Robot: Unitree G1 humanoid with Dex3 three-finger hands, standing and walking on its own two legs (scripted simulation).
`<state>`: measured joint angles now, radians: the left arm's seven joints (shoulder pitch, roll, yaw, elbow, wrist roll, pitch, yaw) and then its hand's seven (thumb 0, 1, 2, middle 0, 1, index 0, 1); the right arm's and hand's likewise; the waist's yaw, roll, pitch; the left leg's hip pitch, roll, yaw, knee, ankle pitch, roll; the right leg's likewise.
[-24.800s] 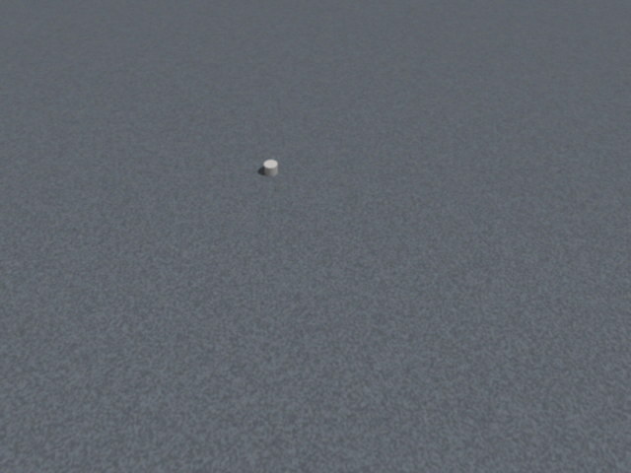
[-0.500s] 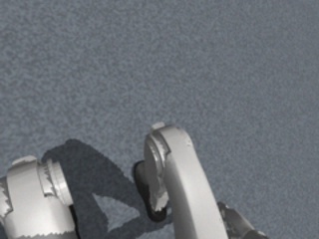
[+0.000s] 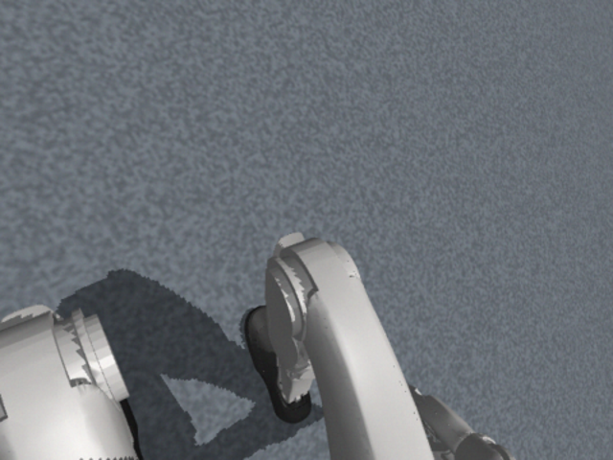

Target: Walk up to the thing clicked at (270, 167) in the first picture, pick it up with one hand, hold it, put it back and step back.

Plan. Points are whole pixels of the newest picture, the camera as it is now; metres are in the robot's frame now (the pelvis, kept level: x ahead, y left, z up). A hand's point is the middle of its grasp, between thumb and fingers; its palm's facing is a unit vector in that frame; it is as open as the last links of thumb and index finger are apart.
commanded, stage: rest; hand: left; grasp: from above
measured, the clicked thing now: out of the picture +0.45 +0.34 -0.26
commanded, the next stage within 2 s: open in 0.62 s
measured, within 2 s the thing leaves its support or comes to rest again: rests again in 0.08 s
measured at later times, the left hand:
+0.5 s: hand out of the picture +0.44 +0.34 -0.24, palm faces -0.42 -0.15 -0.90, open 9.1 cm
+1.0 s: hand out of the picture +0.43 +0.35 -0.24, palm faces -0.42 -0.17 -0.89, open 10.0 cm
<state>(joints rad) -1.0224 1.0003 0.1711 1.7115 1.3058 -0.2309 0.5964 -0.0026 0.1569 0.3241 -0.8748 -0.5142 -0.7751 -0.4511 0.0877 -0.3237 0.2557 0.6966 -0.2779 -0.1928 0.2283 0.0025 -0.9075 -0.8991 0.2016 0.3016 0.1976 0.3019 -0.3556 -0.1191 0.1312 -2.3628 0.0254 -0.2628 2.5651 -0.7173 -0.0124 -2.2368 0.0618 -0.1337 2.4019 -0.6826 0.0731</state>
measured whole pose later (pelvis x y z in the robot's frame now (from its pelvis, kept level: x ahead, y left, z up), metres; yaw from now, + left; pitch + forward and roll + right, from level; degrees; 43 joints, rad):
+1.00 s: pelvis +0.00 +0.00 +0.00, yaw -1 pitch +26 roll -15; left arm -1.03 1.06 0.15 1.72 1.28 -0.26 0.59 0.00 0.10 0.47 -0.64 -0.58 -0.61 -0.54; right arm 0.08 -0.35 0.31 0.67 -0.28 -0.22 0.24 0.00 -0.90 -0.90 0.20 0.30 0.20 0.30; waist -0.36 -0.15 0.17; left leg -2.35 0.03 -0.29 2.57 -0.71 -0.02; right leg -2.21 0.07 -0.16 2.39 -0.67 0.08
